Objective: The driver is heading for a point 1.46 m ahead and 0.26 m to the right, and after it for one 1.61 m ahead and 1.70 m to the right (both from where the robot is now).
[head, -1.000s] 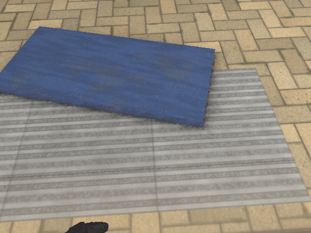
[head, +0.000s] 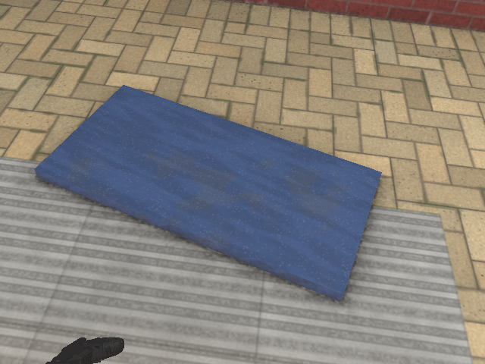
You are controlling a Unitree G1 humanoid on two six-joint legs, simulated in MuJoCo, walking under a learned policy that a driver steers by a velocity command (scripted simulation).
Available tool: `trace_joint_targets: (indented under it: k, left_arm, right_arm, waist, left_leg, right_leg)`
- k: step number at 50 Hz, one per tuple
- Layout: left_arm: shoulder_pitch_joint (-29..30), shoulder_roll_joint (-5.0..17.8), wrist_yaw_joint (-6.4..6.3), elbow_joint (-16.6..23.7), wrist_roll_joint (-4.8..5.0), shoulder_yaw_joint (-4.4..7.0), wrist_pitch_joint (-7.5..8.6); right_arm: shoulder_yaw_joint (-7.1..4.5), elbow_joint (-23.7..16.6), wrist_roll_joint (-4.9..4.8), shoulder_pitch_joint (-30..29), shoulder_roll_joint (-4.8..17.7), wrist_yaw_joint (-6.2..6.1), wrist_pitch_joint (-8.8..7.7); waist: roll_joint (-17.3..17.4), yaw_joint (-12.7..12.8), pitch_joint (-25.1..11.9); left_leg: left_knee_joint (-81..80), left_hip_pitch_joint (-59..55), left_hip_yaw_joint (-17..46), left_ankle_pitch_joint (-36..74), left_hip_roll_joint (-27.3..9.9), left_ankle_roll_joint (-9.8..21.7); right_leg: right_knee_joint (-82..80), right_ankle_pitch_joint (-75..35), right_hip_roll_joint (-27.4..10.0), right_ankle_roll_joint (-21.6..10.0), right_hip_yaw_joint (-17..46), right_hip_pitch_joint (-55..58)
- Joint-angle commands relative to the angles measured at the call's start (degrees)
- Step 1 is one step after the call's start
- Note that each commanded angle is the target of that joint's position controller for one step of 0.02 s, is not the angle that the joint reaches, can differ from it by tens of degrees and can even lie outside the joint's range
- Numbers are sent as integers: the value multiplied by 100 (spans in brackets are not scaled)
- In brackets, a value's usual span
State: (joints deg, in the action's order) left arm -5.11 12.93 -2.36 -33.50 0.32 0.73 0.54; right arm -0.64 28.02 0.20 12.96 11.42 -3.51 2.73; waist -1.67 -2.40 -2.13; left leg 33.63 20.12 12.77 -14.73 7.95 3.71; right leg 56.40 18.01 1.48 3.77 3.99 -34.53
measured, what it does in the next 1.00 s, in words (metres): steps on the spot, turning right: right foot, then left foot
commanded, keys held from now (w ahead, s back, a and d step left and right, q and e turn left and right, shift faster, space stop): e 0.26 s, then s+e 0.40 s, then w+e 0.02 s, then w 0.32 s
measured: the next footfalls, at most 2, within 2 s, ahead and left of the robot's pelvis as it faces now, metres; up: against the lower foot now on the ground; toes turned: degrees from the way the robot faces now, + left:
right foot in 0.12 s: +0.11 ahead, -0.15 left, +0.00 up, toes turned +2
left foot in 0.68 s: +0.07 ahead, +0.12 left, +0.00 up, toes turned -26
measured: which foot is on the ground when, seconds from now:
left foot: down 0.00-0.20, up 0.22-0.66, down 0.68-1.00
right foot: up 0.00-0.10, down 0.12-0.66, up 0.68-1.00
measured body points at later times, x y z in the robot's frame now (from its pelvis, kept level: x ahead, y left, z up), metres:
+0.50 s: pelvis +0.03 -0.03 +0.00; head +0.07 -0.03 +0.45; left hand +0.23 +0.20 -0.09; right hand +0.18 -0.31 -0.08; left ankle +0.01 +0.11 -0.65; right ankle +0.07 -0.15 -0.73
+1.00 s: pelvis +0.00 +0.06 +0.02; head -0.02 +0.10 +0.47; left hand +0.19 +0.26 -0.10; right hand -0.04 -0.19 -0.08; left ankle +0.04 +0.14 -0.73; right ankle -0.08 -0.06 -0.64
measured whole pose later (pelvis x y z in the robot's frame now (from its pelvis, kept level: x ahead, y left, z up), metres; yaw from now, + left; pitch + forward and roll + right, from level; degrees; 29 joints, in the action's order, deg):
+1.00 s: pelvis +0.00 +0.06 +0.02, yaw -22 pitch +2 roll -3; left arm -19.3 15.1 -2.1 -40.0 1.5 1.8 -0.5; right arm -0.3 39.4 0.3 24.6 10.2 -4.2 0.9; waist -1.3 -1.5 -7.4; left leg 21.4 12.7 4.0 -12.8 1.4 4.8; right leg 60.9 18.5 1.6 5.0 0.6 -28.3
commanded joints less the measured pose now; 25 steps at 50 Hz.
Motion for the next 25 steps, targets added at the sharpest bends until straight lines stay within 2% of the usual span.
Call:
trace_joint_targets:
  k: [1,3,4,5,6,7,8,9,10,12,13,15,16,17,18,19,20,21,22,23,25]
  left_arm:
    - [507,172,82,462,29,40,218]
    - [333,150,156,324,38,56,274]
    - [111,27,202,211,-2,49,283]
    - [7,-27,236,106,-74,63,278]
    - [-144,291,232,121,-159,134,269]
    - [8,650,220,300,-205,168,230]
    - [126,332,205,198,-190,115,217]
    - [213,234,212,242,-98,119,200]
    - [99,321,210,201,-65,144,190]
    - [-187,640,166,154,-27,230,191]
    - [-296,693,135,147,-15,247,177]
    - [-452,815,103,200,-6,315,125]
    - [-561,865,85,240,-27,344,106]
    - [-775,899,67,267,-73,365,101]
    - [-920,957,41,313,-106,389,95]
    - [-832,993,-3,368,-95,405,82]
    - [-607,970,-55,451,-49,402,45]
    - [-370,904,-95,534,6,379,-11]
    - [-204,816,-116,578,73,351,-111]
    - [-174,785,-129,591,92,346,-196]
    - [-323,842,-155,571,26,382,-279]
  right_arm:
    - [-228,-365,9,-88,701,93,-53]
    - [-163,-261,-21,-154,535,198,-54]
    - [-86,-140,-59,-213,345,255,-72]
    - [-24,84,-55,24,141,316,-133]
    - [-6,272,52,345,65,378,-246]
    - [-4,394,160,707,45,387,-351]
    - [-41,438,133,725,163,355,-382]
    - [-107,365,100,83,452,281,-381]
    - [-151,316,97,-320,548,237,-353]
    - [-163,269,100,-473,470,158,-294]
    - [-159,290,79,-452,429,135,-295]
    - [-201,396,13,-402,460,98,-326]
    - [-212,422,-2,-440,457,91,-322]
    - [-218,408,-20,-540,455,96,-304]
    - [-238,437,-37,-551,514,110,-275]
    - [-256,495,-45,-458,555,126,-232]
    - [-250,512,-39,-426,537,124,-190]
    - [-233,489,-25,-448,501,100,-151]
    - [-185,449,-23,-506,387,63,-120]
    - [-148,416,-22,-564,307,32,-106]
    - [-128,433,-40,-491,318,11,-108]
  waist:
    - [1092,-114,-403]
    - [1110,-57,-421]
    - [1048,116,-438]
    - [922,146,-423]
    - [581,66,-537]
    - [-270,-277,-494]
    - [-1069,-362,-413]
    - [-962,-54,-148]
    - [-743,132,-148]
    - [-713,219,-316]
    - [-733,230,-365]
    - [-788,289,-480]
    - [-849,361,-580]
    - [-855,521,-686]
    - [-659,624,-837]
    - [-308,544,-886]
    - [-79,425,-839]
    - [12,329,-755]
    - [4,245,-635]
    - [-153,238,-598]
    - [-534,273,-798]
  left_leg:
    - [-888,-782,1544,1058,-1458,955]
    - [-820,-652,1320,1492,-1448,868]
    - [-748,-494,1111,1590,-1377,718]
    - [-735,-366,880,1287,-1234,507]
    - [-476,54,571,468,-1028,204]
    - [-61,477,105,-974,-601,-95]
    - [-377,215,-194,-805,-735,-357]
    - [-460,53,-312,-351,-742,-454]
    - [-326,102,-404,-208,-667,-500]
    - [-186,111,-538,-150,-607,-548]
    - [-126,147,-633,-190,-597,-564]
    - [357,350,-810,-282,-502,-619]
    - [841,590,-860,-795,-402,-674]
    - [1723,969,-813,-1782,-307,-774]
    - [2895,1286,-670,-2362,-277,-896]
    - [3706,1402,-559,-2359,-314,-972]
    - [4072,1398,-459,-2091,-382,-992]
    - [4147,1397,-430,-1787,-426,-1001]
    - [3631,1406,-546,-1517,-439,-995]
    - [3207,1345,-715,-1301,-382,-993]
    - [2699,1045,-777,-1105,-343,-989]
  right_leg:
    - [-735,283,-73,-88,-175,79]
    - [-1706,3,-139,-156,-326,928]
    - [-2624,-705,-207,-210,-339,1674]
    - [-3358,-1343,-296,-282,-187,2301]
    - [-3272,-2136,-795,-495,464,3038]
    - [-3228,-3187,-1332,-923,1194,3304]
    - [-3436,-2324,-1537,-1523,1516,2740]
    - [-3531,-1498,-1195,-1479,1493,2358]
    - [-3503,-1313,-1039,-1357,1423,2419]
    - [-3399,-1547,-1102,-1432,1715,2604]
    - [-3339,-1796,-1128,-1491,1828,2690]
    - [-3050,-3268,-1263,-1708,2057,2915]
    - [-2988,-4101,-1423,-1903,2296,3091]
    - [-3030,-4909,-1699,-2145,2659,3321]
    - [-3057,-5500,-1959,-2336,2977,3460]
    - [-2996,-5634,-1974,-2314,2907,3313]
    - [-2988,-5368,-1827,-2155,2688,2974]
    - [-3045,-4895,-1630,-1955,2494,2659]
    - [-3120,-4297,-1333,-1716,2253,2486]
    - [-3146,-4069,-1128,-1578,2127,2397]
    - [-3115,-4086,-1064,-1507,2211,2394]
Over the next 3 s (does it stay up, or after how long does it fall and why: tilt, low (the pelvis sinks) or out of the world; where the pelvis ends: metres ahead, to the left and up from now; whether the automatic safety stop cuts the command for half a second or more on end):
stays up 0.93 -0.08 0.05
